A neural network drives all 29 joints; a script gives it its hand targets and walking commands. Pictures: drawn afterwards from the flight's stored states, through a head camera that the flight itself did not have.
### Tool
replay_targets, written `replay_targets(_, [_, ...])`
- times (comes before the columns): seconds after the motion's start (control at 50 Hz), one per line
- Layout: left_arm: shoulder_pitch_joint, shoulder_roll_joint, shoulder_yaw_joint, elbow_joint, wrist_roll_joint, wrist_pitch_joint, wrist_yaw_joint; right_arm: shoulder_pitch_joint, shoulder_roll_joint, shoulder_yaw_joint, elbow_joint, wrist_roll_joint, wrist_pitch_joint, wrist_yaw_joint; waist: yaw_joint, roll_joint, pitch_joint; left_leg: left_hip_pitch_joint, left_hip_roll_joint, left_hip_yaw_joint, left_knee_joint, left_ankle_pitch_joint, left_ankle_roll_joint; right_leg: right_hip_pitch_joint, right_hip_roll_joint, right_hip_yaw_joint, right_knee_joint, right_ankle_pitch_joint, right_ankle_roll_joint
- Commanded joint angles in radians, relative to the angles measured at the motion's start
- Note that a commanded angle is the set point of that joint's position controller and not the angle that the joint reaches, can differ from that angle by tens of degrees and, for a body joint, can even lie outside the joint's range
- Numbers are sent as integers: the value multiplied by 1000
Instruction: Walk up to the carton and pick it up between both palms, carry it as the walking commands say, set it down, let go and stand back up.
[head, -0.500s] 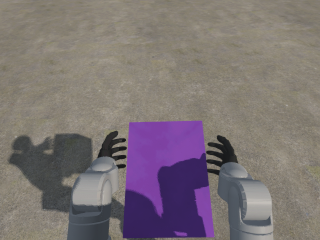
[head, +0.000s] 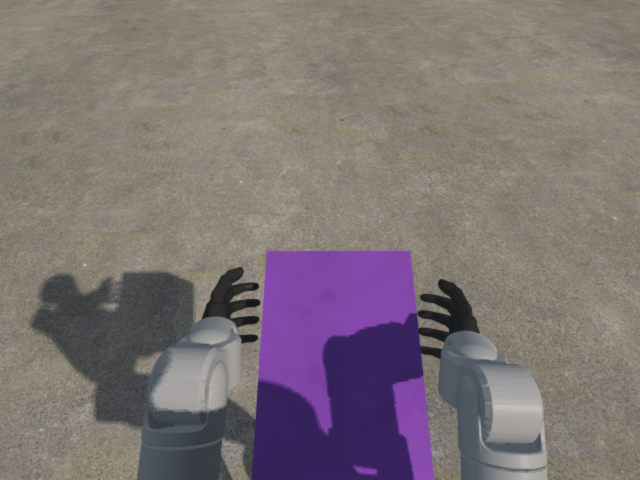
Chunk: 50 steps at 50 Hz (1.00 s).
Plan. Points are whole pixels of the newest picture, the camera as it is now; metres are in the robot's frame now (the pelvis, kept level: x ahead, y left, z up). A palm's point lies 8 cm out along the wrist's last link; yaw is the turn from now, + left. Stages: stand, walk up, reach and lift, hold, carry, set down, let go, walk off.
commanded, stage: carry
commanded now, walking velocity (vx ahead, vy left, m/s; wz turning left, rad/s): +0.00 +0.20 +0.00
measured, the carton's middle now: (338, 361) +0.29 -0.01 -0.01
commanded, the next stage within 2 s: none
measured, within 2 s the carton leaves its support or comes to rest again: neither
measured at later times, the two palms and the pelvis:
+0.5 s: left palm (60, 376) +0.22 +0.28 +0.10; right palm (316, 377) +0.23 +0.01 +0.09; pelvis -0.05 +0.14 -0.01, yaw -1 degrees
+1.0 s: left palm out of the picture +0.17 +0.44 +0.09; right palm (153, 420) +0.18 +0.17 +0.09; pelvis -0.10 +0.29 +0.00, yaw +0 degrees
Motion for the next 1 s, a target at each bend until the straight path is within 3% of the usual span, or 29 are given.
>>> replay_targets(0.0, [-316, -1054, -476, -142, -326, -36, -235, -472, 1094, 598, -178, 392, -61, 243, 8, -195, -195, -70, 80, -80, 56, 48, -32, 231, -272, 191, -206, 426, -100])
replay_targets(0.04, [-315, -1032, -465, -161, -316, -44, -227, -473, 1088, 609, -187, 408, -62, 242, 11, -229, -222, 12, 55, -26, -25, 33, -35, 217, -234, 121, -171, 472, -82])
replay_targets(0.1, [-269, -1002, -465, -149, -298, -37, -215, -427, 1054, 601, -170, 403, -55, 238, 17, -275, -257, 80, 34, 24, -171, 17, -31, 235, -237, 114, -123, 559, -76])
replay_targets(0.14, [-258, -993, -474, -144, -294, -31, -209, -392, 1041, 587, -151, 397, -49, 238, 4, -259, -292, 201, 19, 74, -388, 108, -22, 223, -211, 88, -40, 523, -32])
replay_targets(0.16, [-252, -984, -478, -141, -291, -27, -207, -388, 1033, 577, -146, 393, -46, 239, 7, -201, -313, 304, 40, 57, -465, 179, -18, 158, -178, 69, 6, 399, 5])
replay_targets(0.18, [-258, -979, -485, -140, -289, -23, -204, -392, 1021, 565, -138, 387, -44, 241, 8, -95, -319, 408, 148, -58, -499, 280, 4, 39, -132, 37, 103, 194, 42])
replay_targets(0.2, [-281, -981, -507, -154, -296, -17, -205, -378, 994, 537, -117, 369, -48, 245, -3, 207, -305, 448, 385, -346, -508, 556, 98, -176, -17, -53, 254, -202, 99])
replay_targets(0.22, [-326, -1001, -536, -165, -311, -18, -206, -374, 1015, 526, -113, 372, -52, 249, -11, 288, -309, 468, 387, -345, -470, 683, 176, -224, 25, -14, 408, -414, 75])
replay_targets(0.26, [-397, -1058, -579, -191, -361, -21, -221, -381, 1044, 497, -127, 358, -65, 253, -7, 201, -312, 423, 314, -201, -422, 616, 173, -223, 12, 47, 538, -335, 47])
replay_targets(0.3, [-433, -1085, -616, -214, -404, -26, -234, -370, 1050, 473, -133, 334, -80, 249, -4, 195, -318, 423, 265, -136, -428, 499, 161, -230, 16, 35, 477, -246, 41])
replay_targets(0.4, [-382, -1060, -595, -188, -392, -20, -235, -364, 1034, 494, -150, 318, -85, 234, -5, 136, -341, 380, 280, -187, -455, 371, 194, -73, 44, 19, 198, -187, 23])
replay_targets(0.44, [-337, -1042, -564, -151, -373, -13, -234, -359, 1021, 502, -131, 316, -72, 228, 18, 105, -341, 313, 257, -162, -424, 343, 154, 81, 12, 32, -80, -22, 7])
replay_targets(0.46, [-323, -1032, -544, -131, -360, -10, -235, -360, 1015, 505, -117, 313, -66, 226, 28, 45, -337, 181, 229, -137, -365, 301, 101, 231, -85, 123, -188, 58, -9])
replay_targets(0.48, [-307, -1017, -518, -97, -344, -9, -236, -352, 1018, 507, -107, 310, -57, 224, 31, -177, -297, -32, 127, -52, -212, 130, 27, 335, -313, 423, -277, 83, -78])
replay_targets(0.5, [-305, -1027, -505, -72, -335, -18, -236, -394, 1003, 528, -144, 321, -50, 231, 18, -362, -241, -134, 55, -20, -20, -125, -10, 258, -499, 594, -295, 336, -208])
replay_targets(0.52, [-302, -1038, -503, -87, -334, -18, -237, -428, 1034, 546, -145, 337, -52, 233, 12, -224, -204, -134, 90, -124, 83, -106, -13, 240, -458, 509, -263, 442, -208])
replay_targets(0.56, [-306, -1051, -487, -121, -329, -29, -238, -466, 1078, 584, -165, 375, -57, 239, 13, -147, -188, -100, 90, -138, 97, 8, -15, 216, -349, 316, -243, 369, -137])
replay_targets(0.6, [-318, -1049, -476, -151, -323, -41, -233, -474, 1092, 599, -183, 396, -61, 243, 9, -195, -189, -39, 73, -73, 29, 52, -31, 211, -258, 166, -202, 416, -92])
replay_targets(0.62, [-322, -1037, -471, -162, -319, -45, -229, -474, 1089, 603, -187, 405, -62, 243, 9, -214, -206, 2, 59, -45, -12, 43, -32, 209, -240, 135, -181, 458, -84])
replay_targets(0.68, [-273, -1005, -467, -151, -297, -40, -216, -432, 1057, 602, -175, 405, -57, 239, 15, -267, -246, 81, 34, 12, -155, 20, -29, 228, -238, 114, -129, 567, -78])
replay_targets(0.72, [-255, -996, -476, -146, -292, -35, -210, -397, 1041, 590, -159, 400, -51, 239, 7, -266, -279, 178, 20, 62, -350, 84, -22, 233, -221, 95, -56, 559, -40])
replay_targets(0.74, [-247, -986, -479, -142, -289, -31, -207, -388, 1035, 582, -152, 397, -48, 240, 5, -220, -297, 272, 25, 66, -458, 167, -18, 187, -192, 77, -10, 465, -4])
replay_targets(0.76, [-250, -981, -485, -142, -287, -28, -204, -390, 1026, 571, -148, 391, -46, 241, 8, -133, -318, 384, 103, -10, -491, 236, -4, 91, -153, 46, 71, 298, 33])
replay_targets(0.78, [-256, -985, -498, -146, -289, -22, -203, -385, 1000, 549, -134, 378, -46, 245, 4, 84, -304, 454, 300, -242, -515, 470, 56, -102, -61, -13, 194, -30, 81])
replay_targets(0.8, [-322, -988, -537, -174, -307, -21, -206, -367, 1005, 528, -110, 369, -55, 248, -13, 298, -304, 475, 391, -374, -487, 668, 162, -226, 19, -33, 333, -369, 82])
replay_targets(0.82, [-344, -1023, -555, -179, -324, -21, -210, -366, 1028, 521, -124, 370, -58, 251, -10, 256, -318, 475, 368, -312, -448, 716, 187, -223, 26, 23, 468, -415, 56])
replay_targets(0.86, [-408, -1066, -594, -199, -376, -25, -226, -375, 1046, 488, -131, 352, -72, 253, -6, 184, -322, 443, 299, -179, -426, 578, 170, -229, 9, 51, 516, -301, 36])
replay_targets(0.9, [-427, -1088, -619, -215, -406, -31, -236, -368, 1052, 476, -145, 333, -87, 248, -5, 176, -324, 438, 265, -147, -432, 500, 168, -216, 20, 36, 440, -236, 37])
replay_targets(0.98, [-382, -1066, -601, -194, -393, -26, -236, -365, 1038, 497, -158, 324, -89, 237, -6, 141, -341, 384, 279, -188, -463, 373, 194, -81, 41, 24, 219, -193, 23])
